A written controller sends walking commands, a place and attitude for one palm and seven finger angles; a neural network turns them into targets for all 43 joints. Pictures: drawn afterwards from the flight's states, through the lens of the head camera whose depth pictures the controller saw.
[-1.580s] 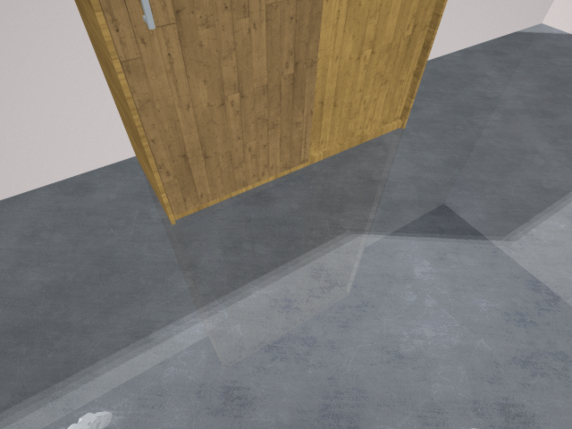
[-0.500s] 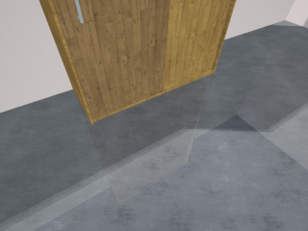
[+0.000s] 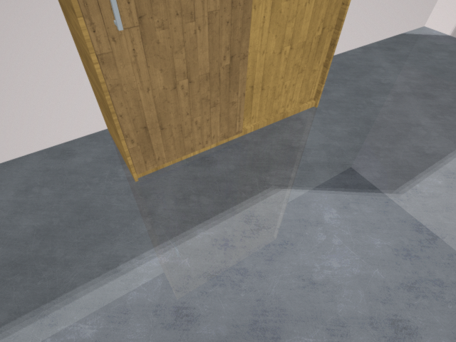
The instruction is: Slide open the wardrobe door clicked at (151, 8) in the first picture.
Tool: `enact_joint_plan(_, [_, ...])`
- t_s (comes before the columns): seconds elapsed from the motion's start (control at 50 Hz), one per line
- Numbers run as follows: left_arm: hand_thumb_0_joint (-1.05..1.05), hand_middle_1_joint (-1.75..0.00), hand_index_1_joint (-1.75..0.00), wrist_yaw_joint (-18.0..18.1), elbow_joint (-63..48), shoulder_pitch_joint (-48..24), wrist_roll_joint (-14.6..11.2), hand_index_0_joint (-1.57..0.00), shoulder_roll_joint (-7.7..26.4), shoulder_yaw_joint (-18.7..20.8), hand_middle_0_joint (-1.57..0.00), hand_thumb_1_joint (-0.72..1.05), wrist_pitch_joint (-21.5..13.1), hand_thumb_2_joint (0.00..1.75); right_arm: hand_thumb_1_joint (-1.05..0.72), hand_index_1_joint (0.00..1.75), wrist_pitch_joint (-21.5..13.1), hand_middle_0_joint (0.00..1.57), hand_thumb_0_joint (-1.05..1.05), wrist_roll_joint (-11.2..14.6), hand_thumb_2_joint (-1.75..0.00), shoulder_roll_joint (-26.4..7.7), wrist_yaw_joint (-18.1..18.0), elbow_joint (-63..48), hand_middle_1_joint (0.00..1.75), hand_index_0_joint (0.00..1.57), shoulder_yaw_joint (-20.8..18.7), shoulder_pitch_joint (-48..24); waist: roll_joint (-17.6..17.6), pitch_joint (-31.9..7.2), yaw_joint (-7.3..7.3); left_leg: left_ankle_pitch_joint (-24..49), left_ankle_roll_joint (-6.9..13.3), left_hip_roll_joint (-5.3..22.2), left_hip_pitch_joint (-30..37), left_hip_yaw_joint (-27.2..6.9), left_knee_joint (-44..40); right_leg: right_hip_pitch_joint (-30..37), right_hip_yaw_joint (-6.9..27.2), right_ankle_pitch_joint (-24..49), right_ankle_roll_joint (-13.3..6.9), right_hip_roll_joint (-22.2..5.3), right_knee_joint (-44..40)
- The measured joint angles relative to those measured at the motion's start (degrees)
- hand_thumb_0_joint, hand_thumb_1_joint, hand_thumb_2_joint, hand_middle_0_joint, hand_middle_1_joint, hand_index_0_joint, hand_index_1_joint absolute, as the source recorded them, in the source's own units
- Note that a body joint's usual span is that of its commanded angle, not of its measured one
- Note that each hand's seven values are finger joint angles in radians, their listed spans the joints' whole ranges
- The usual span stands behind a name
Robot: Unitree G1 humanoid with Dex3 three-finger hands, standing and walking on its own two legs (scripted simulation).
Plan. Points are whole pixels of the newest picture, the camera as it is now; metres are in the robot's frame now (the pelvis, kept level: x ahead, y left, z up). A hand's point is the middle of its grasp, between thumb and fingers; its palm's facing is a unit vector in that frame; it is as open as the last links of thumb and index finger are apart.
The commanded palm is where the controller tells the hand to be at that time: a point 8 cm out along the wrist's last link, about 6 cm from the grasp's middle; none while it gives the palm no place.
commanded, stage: walk to a spot facing it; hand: left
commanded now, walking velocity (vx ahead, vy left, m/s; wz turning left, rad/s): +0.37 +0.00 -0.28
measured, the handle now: out of the picture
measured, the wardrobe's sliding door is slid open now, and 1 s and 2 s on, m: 0.00 0.00 0.00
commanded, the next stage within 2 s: turn to face it in 1.22 s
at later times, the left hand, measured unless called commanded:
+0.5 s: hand out of the picture +0.11 +0.15 -0.20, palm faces -0.02 -0.98 -0.18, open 7.4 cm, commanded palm none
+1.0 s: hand (172, 229) +0.42 +0.18 -0.18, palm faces -0.15 -0.97 -0.17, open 7.4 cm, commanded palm none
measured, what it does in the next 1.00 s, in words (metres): walks ahead: left foot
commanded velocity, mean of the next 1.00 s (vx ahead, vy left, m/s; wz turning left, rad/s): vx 0.37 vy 0.00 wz -0.21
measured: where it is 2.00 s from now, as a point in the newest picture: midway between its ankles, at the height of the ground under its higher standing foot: (259, 256)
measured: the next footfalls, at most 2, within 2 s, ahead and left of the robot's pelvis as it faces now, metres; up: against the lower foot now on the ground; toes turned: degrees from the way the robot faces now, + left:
left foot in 0.78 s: +0.44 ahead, +0.07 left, +0.00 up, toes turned -2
right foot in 1.26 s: +0.54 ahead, -0.20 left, +0.00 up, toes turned -28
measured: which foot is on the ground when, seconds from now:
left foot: down 0.00-0.42, up 0.44-0.76, down 0.78-1.00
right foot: down 0.00-0.78, up 0.80-1.00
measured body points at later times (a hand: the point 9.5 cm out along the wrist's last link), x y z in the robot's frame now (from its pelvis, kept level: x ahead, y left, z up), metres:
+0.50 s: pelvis +0.13 -0.02 -0.03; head +0.14 -0.03 +0.42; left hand +0.12 +0.20 -0.18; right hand +0.04 -0.23 -0.18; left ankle +0.03 +0.11 -0.68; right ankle +0.05 -0.10 -0.75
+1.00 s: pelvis +0.35 +0.00 -0.01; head +0.36 +0.01 +0.44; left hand +0.43 +0.23 -0.17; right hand +0.35 -0.24 -0.16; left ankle +0.40 +0.07 -0.75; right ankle +0.33 -0.13 -0.67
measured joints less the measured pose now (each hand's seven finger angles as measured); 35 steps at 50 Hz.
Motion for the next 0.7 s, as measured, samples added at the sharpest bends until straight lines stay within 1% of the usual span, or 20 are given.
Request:
enact_joint_plan(0.06, [0.0, -0.3, -0.3, 0.3, -0.2, 1.1, 0.2, -0.2, -0.8, 0.1, -0.2, 0.9, 0.5, 0.9, -0.9, 0.3, 0.4, 0.2, 0.01, -0.5, -0.89, 0.8, -0.1, -0.1, 0.3, 0.2, 0.0, 0.7, 0.0, -1.1, 0.29, -1.5, 0.0, 0.2, -0.5, 0.5, 1.6, -0.6, 0.4, -1.2, 0.0, 0.2, 1.5])
enact_joint_plan(0.14, [0.0, -0.3, -0.3, -0.5, -0.7, 4.8, 0.5, -0.2, -2.9, 0.5, -0.2, 0.9, 1.1, 0.9, -0.91, 0.3, 0.7, 0.2, 0.01, -0.9, -0.89, 3.0, 0.2, -0.7, 0.3, 0.2, -0.1, 3.7, 0.0, -2.8, 0.63, -7.1, 0.5, 0.7, -1.6, 1.5, 5.6, -2.0, 1.5, -5.6, -0.6, 0.8, 5.1])
enact_joint_plan(0.2, [0.0, -0.3, -0.3, -1.0, -1.0, 8.0, 0.6, -0.2, -4.8, 0.9, -0.2, 0.9, 0.8, 0.9, -0.91, 0.3, 0.1, 0.2, 0.01, -0.9, -0.89, 4.7, 0.3, -1.1, 0.3, 0.2, -0.3, 6.4, 0.0, -2.8, 0.62, -7.8, 0.7, 1.2, -2.3, 2.1, 8.9, -2.8, 2.0, -6.3, -0.8, 1.3, 8.1])
enact_joint_plan(0.26, [0.0, -0.3, -0.3, -1.2, -0.6, 11.2, 0.7, -0.2, -6.6, 1.3, -0.2, 0.9, 0.6, 0.9, -0.9, 0.3, -0.4, 0.2, 0.01, -0.7, -0.89, 6.4, 0.3, -0.8, 0.3, 0.2, -0.6, 9.3, -0.2, -2.8, 0.58, -11.3, 0.4, 1.5, -2.4, 2.8, 12.4, -3.5, 2.7, -9.9, -0.8, 1.7, 12.0])
enact_joint_plan(0.3, [0.0, -0.3, -0.3, -1.2, -0.3, 12.9, 0.7, -0.2, -7.7, 1.6, -0.2, 0.9, 0.3, 0.9, -0.9, 0.3, -0.9, 0.2, 0.01, -0.6, -0.89, 7.5, 0.1, -0.6, 0.3, 0.2, -0.8, 11.2, -0.6, -2.7, 0.52, -13.7, 0.3, 1.6, -2.2, 3.5, 14.1, -4.3, 3.3, -12.4, -1.2, 1.8, 15.2])
enact_joint_plan(0.32, [0.0, -0.3, -0.3, -1.2, -0.1, 13.6, 0.7, -0.2, -8.3, 1.7, -0.2, 0.9, 0.2, 0.9, -0.9, 0.3, -1.3, 0.2, 0.01, -0.6, -0.89, 8.0, 0.0, -0.4, 0.3, 0.2, -1.0, 11.9, -0.7, -2.4, 0.51, -14.6, 0.1, 1.7, -1.7, 4.1, 14.6, -5.0, 2.9, -12.7, -1.5, 1.7, 17.4])
enact_joint_plan(0.36, [0.0, -0.3, -0.3, -1.1, 0.4, 14.2, 0.6, -0.2, -9.3, 1.8, -0.2, 0.9, 0.1, 0.9, -0.9, 0.3, -2.0, 0.2, 0.01, -0.7, -0.89, 8.9, -0.3, 0.0, 0.3, 0.2, -1.3, 13.4, -0.4, -1.6, 0.26, -16.1, -0.2, 2.2, -0.1, 5.2, 14.6, -6.3, 0.4, -14.6, -1.8, 1.0, 21.2])
enact_joint_plan(0.38, [0.0, -0.3, -0.3, -1.2, 0.5, 14.1, 0.6, -0.2, -9.8, 1.9, -0.2, 0.9, 0.1, 0.9, -0.9, 0.3, -2.3, 0.2, 0.01, -0.7, -0.89, 9.2, -0.5, 0.2, 0.3, 0.2, -1.4, 14.0, -0.2, -1.2, 0.03, -16.7, -0.4, 2.5, 0.9, 5.7, 14.4, -6.8, -1.2, -15.6, -1.9, 0.7, 21.4])
enact_joint_plan(0.4, [0.0, -0.3, -0.3, -1.3, 0.4, 13.9, 0.6, -0.2, -10.2, 2.0, -0.2, 0.9, -0.1, 0.9, -0.9, 0.3, -2.4, 0.2, 0.01, -0.8, -0.89, 9.5, -0.6, 0.4, 0.3, 0.2, -1.4, 14.7, 0.3, -0.6, -0.24, -17.4, -0.7, 3.0, 1.4, 5.9, 14.8, -6.7, -2.8, -15.0, -2.2, 0.6, 19.4])
enact_joint_plan(0.42, [0.0, -0.3, -0.3, -1.4, 0.1, 13.3, 0.7, -0.2, -10.5, 2.2, -0.2, 0.9, -0.6, 0.9, -0.9, 0.3, -2.3, 0.2, 0.01, -0.7, -0.89, 9.7, -0.7, 0.7, 0.3, 0.2, -1.5, 15.4, 1.2, 0.0, -0.65, -18.2, -0.6, 3.9, 0.7, 5.6, 17.4, -5.9, -3.9, -13.1, -2.5, 0.9, 18.2])
enact_joint_plan(0.44, [0.0, -0.3, -0.3, -1.2, -0.2, 12.8, 0.8, -0.2, -10.7, 2.5, -0.2, 0.9, -1.6, 0.9, -0.9, 0.3, -2.0, 0.2, 0.01, -0.4, -0.89, 10.0, -0.6, 1.5, 0.3, 0.2, -1.4, 16.0, 1.6, 0.3, -0.81, -17.7, 0.0, 4.6, -1.7, 5.2, 23.2, -5.2, -4.8, -13.6, -2.7, 1.2, 18.2])
enact_joint_plan(0.46, [0.0, -0.3, -0.3, -0.8, -0.7, 12.7, 0.6, -0.2, -10.7, 2.7, -0.2, 0.9, -2.7, 0.9, -0.91, 0.3, -1.4, 0.2, 0.01, -0.3, -0.89, 10.5, -0.4, 2.4, 0.3, 0.2, -1.3, 16.2, 1.5, 0.3, -0.36, -17.6, 0.4, 4.4, -4.6, 4.7, 30.5, -4.3, -5.2, -14.6, -3.0, 1.2, 17.9])
enact_joint_plan(0.48, [0.0, -0.3, -0.3, -0.3, -1.2, 12.9, 0.6, -0.2, -10.8, 2.8, -0.2, 0.9, -3.5, 0.9, -0.91, 0.3, -0.7, 0.2, 0.01, -0.4, -0.89, 10.8, -0.2, 3.1, 0.3, 0.2, -1.3, 16.0, 1.2, 0.3, 0.41, -17.4, 0.7, 4.0, -7.7, 4.3, 37.4, -3.0, -5.1, -15.2, -3.2, 1.3, 16.7])
enact_joint_plan(0.5, [0.0, -0.3, -0.3, 0.1, -1.6, 13.3, 0.6, -0.2, -11.0, 2.7, -0.2, 0.9, -4.1, 0.9, -0.91, 0.3, -0.3, 0.2, 0.01, -0.5, -0.89, 11.0, -0.1, 3.4, 0.3, 0.2, -1.5, 15.4, 0.9, 0.3, 1.09, -16.5, 0.8, 3.8, -10.8, 4.2, 42.7, -1.5, -4.8, -15.2, -3.3, 1.3, 15.0])
enact_joint_plan(0.52, [0.0, -0.3, -0.3, 0.6, -1.7, 13.9, 0.8, -0.2, -11.2, 2.6, -0.2, 0.9, -4.5, 0.9, -0.91, 0.3, 0.0, 0.2, 0.01, -0.6, -0.89, 11.0, 0.0, 3.3, 0.3, 0.2, -1.7, 14.4, 0.6, 0.3, 1.56, -15.3, 0.9, 3.7, -13.7, 4.4, 46.1, 0.0, -4.4, -14.7, -3.0, 1.4, 12.8])
enact_joint_plan(0.54, [0.0, -0.3, -0.3, 0.9, -1.6, 14.5, 0.9, -0.2, -11.5, 2.5, -0.2, 0.9, -4.6, 0.9, -0.91, 0.3, 0.2, 0.2, 0.01, -0.7, -0.89, 11.0, 0.2, 2.9, 0.3, 0.2, -2.0, 13.2, 0.4, 0.3, 1.84, -14.1, 0.8, 3.8, -16.5, 4.8, 47.7, 1.5, -3.9, -14.1, -2.8, 1.4, 10.6])
enact_joint_plan(0.56, [0.0, -0.3, -0.3, 1.1, -1.3, 15.3, 1.0, -0.2, -11.8, 2.4, -0.2, 0.9, -4.7, 0.9, -0.91, 0.3, 0.2, 0.2, 0.01, -0.8, -0.89, 10.8, 0.3, 2.1, 0.3, 0.2, -2.3, 11.7, 0.3, 0.2, 1.88, -12.7, 0.6, 4.1, -19.1, 5.1, 47.9, 3.0, -3.3, -13.4, -2.8, 1.3, 8.5])
enact_joint_plan(0.6, [0.0, -0.3, -0.3, 1.4, -0.1, 16.9, 1.2, -0.2, -12.5, 2.1, -0.2, 0.9, -4.5, 0.9, -0.91, 0.3, 0.2, 0.2, 0.02, -0.8, -0.89, 10.5, 0.6, 0.0, 0.3, 0.2, -2.8, 8.4, 0.0, 0.1, 1.5, -9.2, 0.2, 4.7, -23.5, 5.7, 44.8, 5.8, -2.3, -12.4, -2.7, 1.2, 4.3])
enact_joint_plan(0.64, [0.0, -0.3, -0.3, 1.4, 1.3, 18.0, 1.2, -0.2, -13.1, 1.7, -0.2, 0.9, -4.1, 0.9, -0.93, 0.3, 0.1, 0.2, 0.02, -0.7, -0.89, 9.5, 0.6, -2.2, 0.3, 0.2, -3.5, 5.2, -0.1, 0.4, 1.1, -5.2, 0.1, 5.2, -26.2, 6.3, 38.3, 8.7, -1.4, -11.8, -2.2, 1.0, 0.7])
enact_joint_plan(0.7, [0.0, -0.3, -0.3, 1.3, 2.9, 18.9, 1.0, -0.2, -13.3, 1.7, -0.2, 0.9, -3.6, 0.9, -0.94, 0.3, -1.0, 0.2, 0.02, -0.2, -0.89, 8.6, 1.3, -5.3, 0.3, 0.2, -3.6, 0.9, -0.5, 1.4, 0.97, -0.4, 0.8, 5.1, -26.5, 7.1, 26.3, 12.9, -0.5, -12.4, -1.2, 0.6, -2.7])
